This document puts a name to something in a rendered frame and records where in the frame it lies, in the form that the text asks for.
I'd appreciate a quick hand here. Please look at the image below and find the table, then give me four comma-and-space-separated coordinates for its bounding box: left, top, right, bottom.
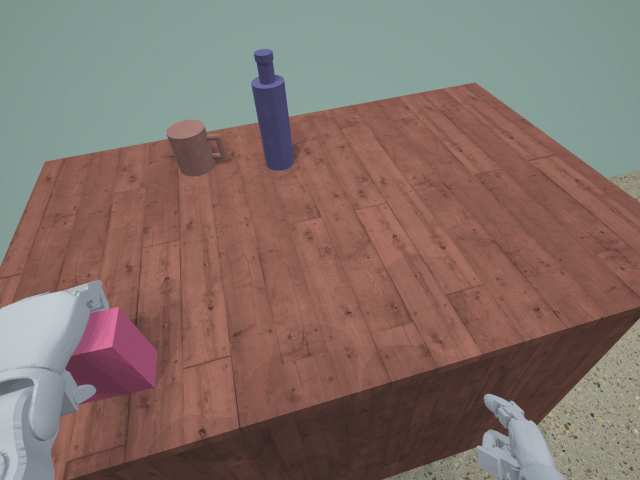
0, 83, 640, 480

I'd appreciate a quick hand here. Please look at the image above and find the robot left forearm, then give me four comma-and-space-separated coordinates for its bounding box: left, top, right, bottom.
0, 367, 66, 480

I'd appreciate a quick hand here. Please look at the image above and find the robot left hand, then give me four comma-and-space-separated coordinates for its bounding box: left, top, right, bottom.
0, 280, 110, 416

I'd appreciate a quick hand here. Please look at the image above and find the sponge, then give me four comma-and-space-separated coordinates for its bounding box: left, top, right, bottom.
65, 307, 158, 405

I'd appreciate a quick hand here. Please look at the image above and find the robot right hand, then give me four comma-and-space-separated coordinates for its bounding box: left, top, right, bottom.
477, 394, 556, 480

